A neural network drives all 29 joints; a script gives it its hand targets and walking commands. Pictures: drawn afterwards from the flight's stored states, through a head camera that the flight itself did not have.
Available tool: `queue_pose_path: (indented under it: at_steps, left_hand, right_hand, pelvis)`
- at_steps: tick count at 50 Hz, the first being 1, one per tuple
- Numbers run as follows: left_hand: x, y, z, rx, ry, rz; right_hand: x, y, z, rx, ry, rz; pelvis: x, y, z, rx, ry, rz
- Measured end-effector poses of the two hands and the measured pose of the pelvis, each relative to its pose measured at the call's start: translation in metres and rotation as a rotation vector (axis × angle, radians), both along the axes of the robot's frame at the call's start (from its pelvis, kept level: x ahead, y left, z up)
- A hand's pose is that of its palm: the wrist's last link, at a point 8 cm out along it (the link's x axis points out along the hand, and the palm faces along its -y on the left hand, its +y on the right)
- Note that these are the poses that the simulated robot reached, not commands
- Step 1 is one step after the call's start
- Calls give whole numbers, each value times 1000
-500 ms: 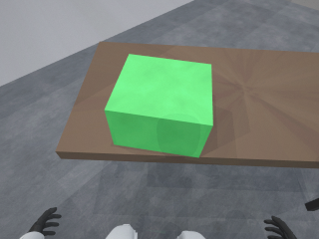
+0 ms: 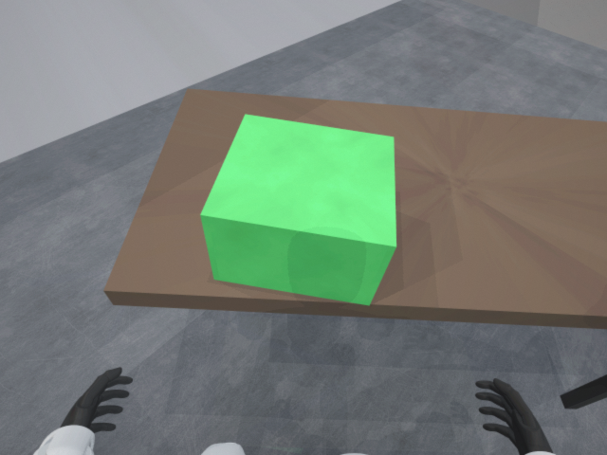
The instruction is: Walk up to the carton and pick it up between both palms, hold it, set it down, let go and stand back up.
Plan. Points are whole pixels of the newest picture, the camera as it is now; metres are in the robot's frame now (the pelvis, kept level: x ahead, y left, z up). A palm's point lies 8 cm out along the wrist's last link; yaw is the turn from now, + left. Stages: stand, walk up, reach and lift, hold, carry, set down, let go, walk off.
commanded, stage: reach and lift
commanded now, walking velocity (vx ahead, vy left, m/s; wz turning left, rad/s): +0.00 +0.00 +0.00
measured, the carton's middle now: (305, 207) +0.49 +0.01 +0.02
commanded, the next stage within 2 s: none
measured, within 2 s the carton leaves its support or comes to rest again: neither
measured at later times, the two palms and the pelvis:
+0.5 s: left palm (70, 392) +0.19 +0.28 -0.01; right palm (509, 403) +0.19 -0.25 +0.01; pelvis +0.00 +0.02 +0.01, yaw +0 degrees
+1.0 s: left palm (92, 327) +0.24 +0.26 +0.05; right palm (498, 346) +0.24 -0.23 +0.06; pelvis +0.03 +0.01 +0.02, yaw +0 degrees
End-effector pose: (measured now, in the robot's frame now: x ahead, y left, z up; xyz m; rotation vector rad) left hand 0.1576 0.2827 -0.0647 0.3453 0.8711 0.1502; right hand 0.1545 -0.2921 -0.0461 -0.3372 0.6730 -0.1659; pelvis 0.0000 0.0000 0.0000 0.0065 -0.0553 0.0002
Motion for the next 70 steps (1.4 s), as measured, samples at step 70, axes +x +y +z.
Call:
queue_pose_path:
  at_steps: [70]
  left_hand:
    - [140,-44,154,-250,-591,-132]
  right_hand:
    - [122,68,122,258,-445,-15]
  pelvis:
    - [35,5,18,-10,82,-5]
